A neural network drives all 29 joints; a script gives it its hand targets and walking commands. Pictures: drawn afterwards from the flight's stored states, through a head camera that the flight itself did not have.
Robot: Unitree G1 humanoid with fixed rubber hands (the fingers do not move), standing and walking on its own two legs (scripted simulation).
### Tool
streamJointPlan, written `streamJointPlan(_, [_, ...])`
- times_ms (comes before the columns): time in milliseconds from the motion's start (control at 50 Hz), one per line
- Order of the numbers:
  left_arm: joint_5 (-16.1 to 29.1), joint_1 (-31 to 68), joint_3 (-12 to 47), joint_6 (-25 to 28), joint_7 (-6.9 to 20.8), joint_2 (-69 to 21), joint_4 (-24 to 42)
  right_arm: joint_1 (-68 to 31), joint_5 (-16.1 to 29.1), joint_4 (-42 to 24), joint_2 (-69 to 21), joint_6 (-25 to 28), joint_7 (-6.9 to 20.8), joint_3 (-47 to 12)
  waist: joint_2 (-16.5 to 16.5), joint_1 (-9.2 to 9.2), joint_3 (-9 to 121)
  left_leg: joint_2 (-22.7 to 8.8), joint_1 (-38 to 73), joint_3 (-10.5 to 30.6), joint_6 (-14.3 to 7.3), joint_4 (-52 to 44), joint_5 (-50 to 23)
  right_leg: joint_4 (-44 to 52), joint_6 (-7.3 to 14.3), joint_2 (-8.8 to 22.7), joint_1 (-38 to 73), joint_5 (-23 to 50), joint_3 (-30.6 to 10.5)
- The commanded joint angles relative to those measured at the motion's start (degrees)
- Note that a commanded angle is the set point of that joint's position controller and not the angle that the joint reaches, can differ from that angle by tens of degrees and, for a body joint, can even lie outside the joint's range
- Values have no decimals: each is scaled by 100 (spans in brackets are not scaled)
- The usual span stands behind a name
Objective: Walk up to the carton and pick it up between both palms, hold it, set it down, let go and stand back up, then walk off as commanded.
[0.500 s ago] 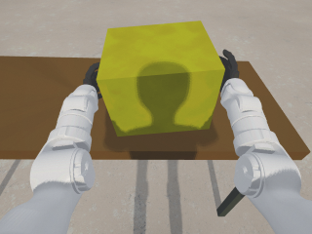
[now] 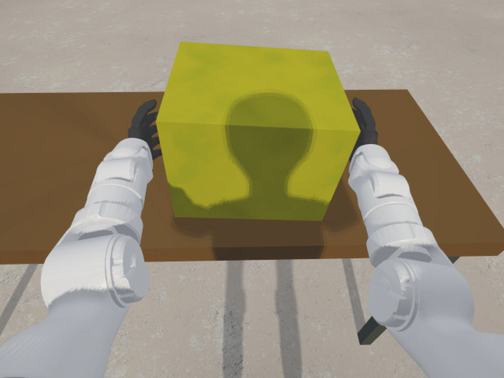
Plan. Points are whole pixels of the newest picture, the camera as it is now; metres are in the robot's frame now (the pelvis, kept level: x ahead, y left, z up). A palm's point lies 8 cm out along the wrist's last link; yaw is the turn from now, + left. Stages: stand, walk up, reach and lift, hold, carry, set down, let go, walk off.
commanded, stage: set down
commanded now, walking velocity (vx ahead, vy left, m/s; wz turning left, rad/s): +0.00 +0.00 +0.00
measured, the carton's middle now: (252, 133) +0.49 -0.02 +0.14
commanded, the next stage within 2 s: none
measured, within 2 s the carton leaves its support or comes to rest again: rests again in 0.60 s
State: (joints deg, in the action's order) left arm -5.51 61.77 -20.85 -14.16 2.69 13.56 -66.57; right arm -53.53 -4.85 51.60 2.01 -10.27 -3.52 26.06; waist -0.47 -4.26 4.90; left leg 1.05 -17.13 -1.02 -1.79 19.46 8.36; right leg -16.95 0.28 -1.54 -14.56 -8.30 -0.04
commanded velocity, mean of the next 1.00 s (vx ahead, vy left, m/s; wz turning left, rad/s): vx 0.00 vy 0.00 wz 0.00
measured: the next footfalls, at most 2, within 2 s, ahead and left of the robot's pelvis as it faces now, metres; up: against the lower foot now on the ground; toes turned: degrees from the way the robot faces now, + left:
none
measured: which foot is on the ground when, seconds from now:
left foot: down 0.00-1.00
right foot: down 0.00-1.00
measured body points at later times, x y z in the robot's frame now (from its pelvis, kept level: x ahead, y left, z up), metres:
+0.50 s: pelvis -0.01 +0.00 +0.00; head +0.04 +0.02 +0.45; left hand +0.48 +0.17 +0.15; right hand +0.44 -0.18 +0.13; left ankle +0.01 +0.09 -0.75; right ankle +0.00 -0.11 -0.75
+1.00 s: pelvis +0.00 +0.00 -0.01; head +0.03 +0.01 +0.44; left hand +0.48 +0.18 +0.17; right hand +0.45 -0.20 +0.16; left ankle +0.01 +0.09 -0.75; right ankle +0.00 -0.11 -0.75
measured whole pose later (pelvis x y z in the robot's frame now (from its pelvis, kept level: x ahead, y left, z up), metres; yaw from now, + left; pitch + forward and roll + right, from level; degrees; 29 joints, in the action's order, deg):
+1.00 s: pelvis +0.00 +0.00 -0.01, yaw +0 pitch +11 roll -1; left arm 5.5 62.9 -4.9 -13.8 -2.5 18.8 -64.1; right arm -57.8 7.0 55.8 9.8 -13.9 -9.4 9.4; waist 0.9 -4.2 8.8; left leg 1.0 -25.2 -1.3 -1.8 23.6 9.5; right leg -20.9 0.3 -1.5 -22.6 -9.3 0.0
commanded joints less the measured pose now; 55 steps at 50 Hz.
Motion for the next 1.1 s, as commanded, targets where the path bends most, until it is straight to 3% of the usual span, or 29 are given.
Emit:
streamJointPlan(0, [245,4913,1589,928,776,-3076,1895,-4306,-687,-1467,-3041,461,699,-1280,347,-334,4665,-82,1540,-49,355,-317,-1113,-452,-512,330,2091,2921,140])
streamJointPlan(40, [683,5292,2385,1336,485,-3694,2671,-4715,-552,-1848,-3452,899,800,-1694,678,-236,6613,-112,1953,68,487,57,-1862,-447,-433,220,1455,2774,260])
streamJointPlan(80, [1120,5288,2973,1734,205,-4243,3395,-4612,-598,-1831,-3937,1272,921,-2015,1194,-94,8031,-259,3183,290,596,575,-3391,-349,-338,141,-354,2306,426])
streamJointPlan(100, [1267,5210,3154,1882,70,-4304,3811,-4316,-596,-1708,-3909,1421,955,-2170,1385,-59,8412,-330,3773,386,680,826,-4182,-273,-248,99,-1078,2187,490])
streamJointPlan(120, [1263,4980,3147,1906,2,-4217,3725,-4061,-648,-1533,-3813,1479,978,-2242,1467,56,8221,-390,3975,421,744,981,-4634,-155,-150,73,-1623,1990,511])
streamJointPlan(140, [1197,4744,3001,1861,-18,-4105,3129,-3891,-679,-1306,-3771,1495,991,-2197,1267,267,7655,-431,3481,308,767,1014,-4605,96,55,116,-1552,1998,374])
streamJointPlan(160, [1128,4565,2825,1849,-28,-3650,2672,-3725,-591,-1156,-3449,1457,913,-2128,1096,245,7305,-356,3096,186,742,1021,-4409,65,50,169,-1170,2439,263])
streamJointPlan(220, [875,3842,1222,1682,-272,197,1768,-3100,160,-857,117,1113,225,-1377,642,111,5524,-186,2029,-19,597,868,-3661,-693,-336,285,738,3958,0])
streamJointPlan(260, [897,3648,935,1342,-255,740,1254,-3182,485,-653,801,836,-76,-1315,194,17,3331,-186,1111,-99,411,354,-2347,-755,-442,338,1688,4170,-133])
streamJointPlan(300, [1058,3517,1152,1075,-169,230,766,-3493,684,-245,346,553,-217,-1594,-190,-70,1708,-248,673,-65,223,54,-1633,-775,-544,331,1868,3968,-159])
streamJointPlan(340, [1006,3333,1298,884,-87,-94,218,-3360,673,327,218,334,-388,-1554,-260,-290,889,-306,603,-8,154,-172,-912,-573,-543,317,1554,3167,-110])
streamJointPlan(380, [860,3152,1115,755,-22,-158,-100,-3315,559,478,216,203,-509,-1317,-302,-337,667,-335,720,-54,103,-385,-126,-208,-438,306,1236,2065,-77])
streamJointPlan(440, [698,3461,1144,809,18,-847,662,-3583,247,-286,-619,330,-453,-878,99,-269,2640,-335,1326,-124,226,-240,-611,-11,-362,289,825,1537,110])
streamJointPlan(460, [697,3634,1068,879,-115,-490,983,-3653,234,-609,-214,449,-467,-724,342,-151,3605,-313,1561,-176,315,-98,-957,-34,-324,265,649,1579,169])
streamJointPlan(480, [692,3799,1270,956,-156,-993,1263,-3739,15,-769,-691,554,-415,-582,532,-228,4295,-329,1744,-86,390,-12,-1136,5,-308,239,316,1336,294])
streamJointPlan(500, [809,3998,1440,1111,-230,-1152,1789,-3888,-117,-1271,-901,693,-364,-549,623,-171,5318,-324,1883,-48,442,116,-1389,-52,-292,244,179,1401,338])
streamJointPlan(560, [1135,3757,1622,1490,-564,-691,3138,-3686,-223,-2259,-246,1128,-217,-404,994,92,7479,-283,2199,4,628,595,-2493,-338,-240,134,-150,1747,383])
streamJointPlan(620, [1299,3295,1685,1567,-949,223,3955,-3231,-86,-2550,749,1262,-194,-325,1366,227,8096,-358,2687,161,814,1194,-3940,-532,-166,-41,-811,1917,340])
streamJointPlan(640, [1311,3067,1528,1418,-1004,801,3734,-3092,148,-2587,1287,1213,-212,-415,1367,387,7744,-366,2704,98,845,1323,-4206,-531,-139,-98,-982,1910,269])
streamJointPlan(700, [1578,3142,1640,994,-935,1258,3096,-3212,760,-2516,1508,918,-281,-935,1013,355,6337,-309,2399,15,770,1397,-4057,-571,-124,-136,-737,2157,139])
streamJointPlan(740, [1773,3573,2048,831,-830,779,2503,-3384,945,-1682,1103,597,-297,-1154,876,61,4690,-364,2039,92,731,1249,-3466,-589,-132,-106,-714,1910,189])
streamJointPlan(780, [1954,3443,2005,568,-767,1269,2059,-3213,1310,-1067,1732,315,-419,-1288,676,-98,3640,-352,2130,63,692,1112,-3113,-510,-184,-102,-486,2027,154])
streamJointPlan(840, [1814,3217,1736,214,-509,1602,742,-3219,1524,-1,1904,-115,-629,-1661,50,-185,2086,-236,1370,3,467,788,-1711,-486,-317,11,149,2356,2])
streamJointPlan(900, [1790,3155,1684,101,-425,1767,916,-3291,1892,132,2238,-304,-690,-1774,57,-197,2554,-228,1378,66,429,707,-1582,-546,-287,-28,394,2635,22])
streamJointPlan(920, [1753,3186,1695,183,-413,1544,751,-3361,1865,231,2031,-286,-667,-1782,-9,-133,2660,-240,1354,92,403,657,-1433,-471,-273,-47,270,2359,28])
streamJointPlan(960, [1819,3183,1831,331,-449,1377,1119,-3277,1915,-49,1956,-162,-623,-1671,223,-195,3698,-274,1794,133,491,735,-1820,-382,-215,-104,-28,2218,117])
streamJointPlan(1000, [1810,3171,1815,497,-474,1181,1259,-3273,1849,-471,1657,-23,-573,-1622,276,-71,4355,-263,1941,118,468,791,-1901,-306,-200,-155,-368,1962,129])
streamJointPlan(1060, [1965,2925,1744,632,-529,1437,2341,-3028,1967,-1663,1803,298,-586,-1642,487,85,5737,-225,2302,83,555,1055,-3005,-487,-188,-201,-131,2801,118])
streamJointPlan(1080, [1984,3173,1711,679,-552,1545,2481,-3273,1888,-1882,1803,348,-578,-1524,627,104,5938,-243,2308,104,581,1131,-3205,-519,-195,-203,-281,2674,134])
